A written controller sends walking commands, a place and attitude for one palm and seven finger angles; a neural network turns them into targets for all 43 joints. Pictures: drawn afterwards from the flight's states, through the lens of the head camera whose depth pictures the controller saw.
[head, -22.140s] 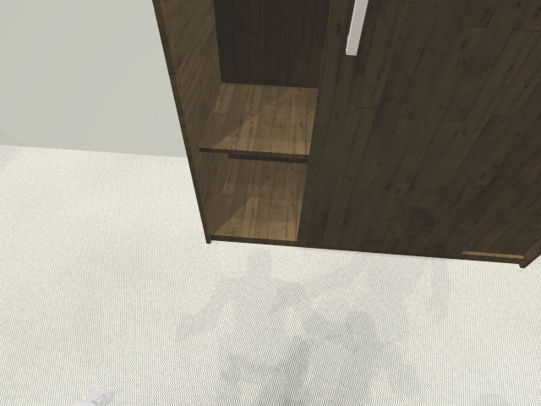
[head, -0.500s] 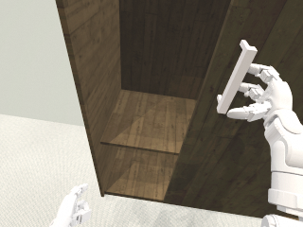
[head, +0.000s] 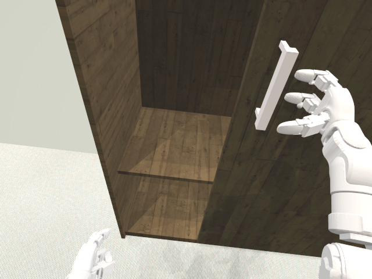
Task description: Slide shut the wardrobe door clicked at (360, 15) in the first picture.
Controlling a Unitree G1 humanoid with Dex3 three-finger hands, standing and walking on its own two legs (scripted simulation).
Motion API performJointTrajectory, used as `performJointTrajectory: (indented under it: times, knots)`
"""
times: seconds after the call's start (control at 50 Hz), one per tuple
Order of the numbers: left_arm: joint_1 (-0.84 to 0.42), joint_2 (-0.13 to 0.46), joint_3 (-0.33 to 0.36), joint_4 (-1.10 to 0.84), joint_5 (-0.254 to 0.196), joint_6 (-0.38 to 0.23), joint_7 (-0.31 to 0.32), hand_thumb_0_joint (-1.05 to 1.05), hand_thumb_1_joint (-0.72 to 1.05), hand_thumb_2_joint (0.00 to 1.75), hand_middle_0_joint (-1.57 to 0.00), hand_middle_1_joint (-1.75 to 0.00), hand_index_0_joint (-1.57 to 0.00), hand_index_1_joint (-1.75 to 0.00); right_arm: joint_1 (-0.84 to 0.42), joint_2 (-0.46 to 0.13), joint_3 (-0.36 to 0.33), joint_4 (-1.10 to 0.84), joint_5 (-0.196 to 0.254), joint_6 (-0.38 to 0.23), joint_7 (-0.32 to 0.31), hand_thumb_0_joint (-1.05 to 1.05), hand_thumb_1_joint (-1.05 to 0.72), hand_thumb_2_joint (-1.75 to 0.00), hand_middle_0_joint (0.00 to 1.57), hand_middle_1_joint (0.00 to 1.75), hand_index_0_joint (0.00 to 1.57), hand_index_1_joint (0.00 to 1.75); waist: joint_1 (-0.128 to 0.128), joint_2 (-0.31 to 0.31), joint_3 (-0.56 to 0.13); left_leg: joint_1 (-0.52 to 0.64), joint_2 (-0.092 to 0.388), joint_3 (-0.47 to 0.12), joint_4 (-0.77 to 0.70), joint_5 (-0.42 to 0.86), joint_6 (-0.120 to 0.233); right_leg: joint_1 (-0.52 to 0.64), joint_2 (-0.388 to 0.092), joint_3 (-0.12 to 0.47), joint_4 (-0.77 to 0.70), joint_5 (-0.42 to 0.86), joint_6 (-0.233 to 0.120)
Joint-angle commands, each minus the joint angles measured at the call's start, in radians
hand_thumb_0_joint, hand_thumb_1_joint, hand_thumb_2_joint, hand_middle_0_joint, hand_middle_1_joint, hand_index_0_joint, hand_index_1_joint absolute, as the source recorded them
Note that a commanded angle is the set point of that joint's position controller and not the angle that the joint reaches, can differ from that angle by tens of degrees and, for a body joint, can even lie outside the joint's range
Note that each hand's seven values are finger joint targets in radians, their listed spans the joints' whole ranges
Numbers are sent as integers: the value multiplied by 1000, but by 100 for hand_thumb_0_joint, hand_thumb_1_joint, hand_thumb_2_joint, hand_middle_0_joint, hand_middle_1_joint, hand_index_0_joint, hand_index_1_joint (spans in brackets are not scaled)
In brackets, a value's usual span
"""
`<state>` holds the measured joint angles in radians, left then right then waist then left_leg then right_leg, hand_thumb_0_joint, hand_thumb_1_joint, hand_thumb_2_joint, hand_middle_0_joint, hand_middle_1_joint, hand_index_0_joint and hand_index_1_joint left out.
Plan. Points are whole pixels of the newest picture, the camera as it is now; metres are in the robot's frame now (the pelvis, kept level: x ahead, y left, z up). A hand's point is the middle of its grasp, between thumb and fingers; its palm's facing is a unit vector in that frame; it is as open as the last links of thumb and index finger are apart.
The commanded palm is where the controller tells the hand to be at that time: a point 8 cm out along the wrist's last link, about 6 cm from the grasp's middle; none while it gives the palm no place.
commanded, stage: move the hooked fingers beside the handle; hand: right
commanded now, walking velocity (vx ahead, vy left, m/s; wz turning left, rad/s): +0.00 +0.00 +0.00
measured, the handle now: (271, 88) +0.46 -0.15 +0.23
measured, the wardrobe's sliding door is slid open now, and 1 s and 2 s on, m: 0.38 0.38 0.38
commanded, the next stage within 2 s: feel for the door with the fingertips in 0.92 s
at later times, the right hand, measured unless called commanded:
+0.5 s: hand (301, 105) +0.40 -0.19 +0.24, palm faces +0.06 +1.00 -0.03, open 14.0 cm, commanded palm +0.36 -0.25 +0.24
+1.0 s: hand (300, 108) +0.38 -0.18 +0.24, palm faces +0.06 +1.00 -0.03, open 14.0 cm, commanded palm +0.36 -0.24 +0.24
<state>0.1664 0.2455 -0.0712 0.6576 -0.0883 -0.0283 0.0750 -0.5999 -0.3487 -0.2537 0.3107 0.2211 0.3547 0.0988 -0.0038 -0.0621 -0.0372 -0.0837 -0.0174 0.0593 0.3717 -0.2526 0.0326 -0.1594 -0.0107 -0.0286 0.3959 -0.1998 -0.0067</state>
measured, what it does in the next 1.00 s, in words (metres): stands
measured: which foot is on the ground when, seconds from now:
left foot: down 0.00-1.00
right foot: down 0.00-1.00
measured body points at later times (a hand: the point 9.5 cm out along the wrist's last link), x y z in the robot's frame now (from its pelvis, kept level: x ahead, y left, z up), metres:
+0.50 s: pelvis +0.00 -0.01 +0.00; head -0.02 +0.01 +0.45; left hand +0.17 +0.23 -0.09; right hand +0.39 -0.24 +0.24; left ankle -0.03 +0.09 -0.74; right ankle +0.01 -0.12 -0.74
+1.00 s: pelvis +0.01 +0.00 +0.00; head -0.02 +0.02 +0.45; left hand +0.20 +0.23 -0.09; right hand +0.37 -0.24 +0.24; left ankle -0.03 +0.09 -0.74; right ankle +0.01 -0.12 -0.74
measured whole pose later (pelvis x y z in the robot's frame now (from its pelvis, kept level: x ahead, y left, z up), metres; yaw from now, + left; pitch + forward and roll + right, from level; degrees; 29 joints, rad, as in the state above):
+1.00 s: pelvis +0.01 +0.00 +0.00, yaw -1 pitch -2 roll +0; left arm 0.14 0.26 -0.06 0.66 -0.09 -0.04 0.07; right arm -0.57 -0.34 -0.24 0.24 0.23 0.39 0.11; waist -0.02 -0.06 -0.04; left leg -0.08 -0.01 0.07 0.37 -0.26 0.03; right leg -0.16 0.00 -0.02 0.40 -0.21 -0.01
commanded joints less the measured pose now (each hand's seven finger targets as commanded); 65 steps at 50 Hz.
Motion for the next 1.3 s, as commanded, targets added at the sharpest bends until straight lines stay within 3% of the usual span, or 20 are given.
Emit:
performJointTrajectory:
  times: [0.0, 0.06, 0.08, 0.14, 0.16, 0.2, 0.3, 0.32, 0.46, 0.58, 0.66, 0.8, 0.84, 0.88, 0.98, 1.04, 1.1, 1.14, 1.2, 1.28]
  knots:
    - [-130, 130, 48, -155, 3, -57, 7, 0, 90, 90, -20, -30, -20, -30, -414, -253, -95, -210, 18, -89, 26, 0, 50, -30, 30, 120, 30, 120, -11, 56, -255, -12, 7, -36, -47, 310, -14, 152, 17, 39, -12, 217, -48]
    - [-124, 133, 50, -152, -3, -61, 7, 0, 90, 90, -20, -30, -20, -30, -413, -234, -72, -208, 24, -83, 43, 0, 50, -30, 30, 120, 30, 120, 0, 54, -224, -32, 7, -32, -52, 299, -15, 143, 15, 37, -11, 207, -48]
    - [-121, 136, 54, -155, -3, -64, 7, 0, 90, 90, -20, -30, -20, -30, -411, -261, -95, -228, 22, -85, 42, 0, 50, -30, 30, 120, 30, 120, -4, 44, -244, -31, 4, -31, -51, 291, -13, 157, 13, 40, -12, 214, -47]
    - [-123, 132, 52, -151, -4, -75, 6, 0, 90, 90, -20, -30, -20, -30, -456, -193, -28, -280, 30, -94, 45, 0, 50, -30, 30, 120, 30, 120, 10, 12, -236, -54, 1, -25, -53, 271, -8, 177, 13, 51, -8, 220, -44]
    - [-120, 136, 56, -150, -3, -80, 7, 0, 90, 90, -20, -30, -20, -30, -460, -216, -51, -291, 32, -97, 41, 0, 50, -30, 30, 120, 30, 120, 10, 18, -249, -59, -1, -24, -54, 259, -9, 189, 11, 58, -9, 214, -43]
    - [-117, 134, 55, -140, -1, -87, 8, 0, 90, 90, -20, -30, -20, -30, -487, -189, -30, -294, 30, -98, 32, 0, 50, -30, 30, 120, 30, 120, 15, -8, -247, -82, -4, -23, -57, 233, -8, 205, 11, 64, -12, 204, -40]
    - [-111, 141, 55, -117, 2, -85, 11, 0, 90, 90, -20, -30, -20, -30, -465, -220, -64, -204, 20, -76, 2, 0, 50, -30, 30, 120, 30, 120, 9, 64, -207, -84, -3, -25, -64, 200, -13, 157, 9, 58, -22, 165, -41]
    - [-108, 142, 54, -115, 3, -82, 12, 0, 90, 90, -20, -30, -20, -30, -466, -227, -68, -186, 14, -71, -1, 0, 50, -30, 30, 120, 30, 120, 7, 53, -202, -88, -2, -25, -64, 189, -12, 154, 8, 58, -27, 158, -40]
    - [-107, 132, 55, -147, 9, -79, -1, 0, 90, 90, -20, -30, -20, -30, -421, -252, -107, -250, 12, -100, 8, 0, 50, -30, 30, 120, 30, 120, -17, 25, -305, -3, 0, -27, -38, 341, -7, 190, 11, 48, -7, 294, -38]
    - [-118, 137, 55, -158, 0, -67, -1, 0, 90, 90, -20, -30, -20, -30, -361, -244, -102, -254, 23, -69, 33, 0, 50, -30, 30, 120, 30, 120, -10, 65, -247, -22, 1, -23, -38, 355, -13, 159, 10, 38, -5, 283, -43]
    - [-137, 128, 54, -167, -1, -74, -3, 0, 90, 90, -20, -30, -20, -30, -406, -184, -40, -376, 29, -77, 42, 0, 50, -30, 30, 120, 30, 120, 2, -13, -279, -39, 0, -23, -32, 368, -9, 216, 12, 46, 11, 323, -39]
    - [-145, 130, 50, -141, 3, -73, 3, 0, 90, 90, -20, -30, -20, -30, -397, -180, -48, -339, 33, -52, 18, 0, 50, -30, 30, 120, 30, 120, 0, 42, -258, -50, -1, -19, -36, 332, -11, 200, 15, 53, 6, 284, -39]
    - [-145, 135, 51, -134, 3, -65, 1, 0, 90, 90, -20, -30, -20, -30, -372, -221, -80, -297, 29, -39, 12, 0, 50, -30, 30, 120, 30, 120, -13, 64, -240, -36, 0, -20, -39, 329, -8, 166, 18, 49, 7, 271, -40]
    - [-152, 130, 47, -137, 1, -58, 4, 0, 90, 90, -20, -30, -20, -30, -388, -197, -59, -267, 26, -30, 12, 0, 50, -30, 30, 120, 30, 120, -3, 73, -214, -52, 2, -23, -43, 305, -13, 155, 17, 46, -1, 238, -42]
    - [-146, 128, 47, -147, 5, -57, 3, 0, 90, 90, -20, -30, -20, -30, -445, -226, -74, -289, 14, -54, 5, 0, 50, -30, 30, 120, 30, 120, -7, 36, -266, -26, 3, -27, -37, 323, -8, 176, 19, 52, 2, 262, -42]
    - [-145, 125, 47, -146, 6, -57, 1, 0, 90, 90, -20, -30, -20, -30, -422, -185, -50, -274, 26, -66, 11, 0, 50, -30, 30, 120, 30, 120, -5, 78, -263, -16, 3, -28, -39, 352, -13, 169, 20, 43, 8, 268, -47]
    - [-151, 124, 49, -151, 3, -57, -1, 0, 90, 90, -20, -30, -20, -30, -409, -185, -52, -285, 21, -61, 8, 0, 50, -30, 30, 120, 30, 120, -7, 52, -266, -18, 4, -29, -36, 356, -14, 176, 20, 40, 5, 269, -46]
    - [-151, 124, 48, -143, 0, -54, -2, 0, 90, 90, -20, -30, -20, -30, -408, -142, -15, -262, 23, -51, 4, 0, 50, -30, 30, 120, 30, 120, -1, 69, -222, -38, 4, -28, -45, 327, -15, 151, 19, 39, 6, 241, -47]
    - [-153, 120, 49, -146, 3, -59, -2, 0, 90, 90, -20, -30, -20, -30, -457, -119, 6, -317, 16, -49, -14, 0, 50, -30, 30, 120, 30, 120, 4, 25, -249, -45, 2, -29, -43, 311, -13, 180, 20, 43, 2, 243, -46]
    - [-158, 121, 52, -143, 10, -56, -4, 0, 90, 90, -20, -30, -20, -30, -411, -172, -63, -324, 16, -50, -43, 0, 50, -30, 30, 120, 30, 120, -18, 94, -279, 5, 4, -33, -38, 355, -19, 162, 21, 36, 2, 262, -49]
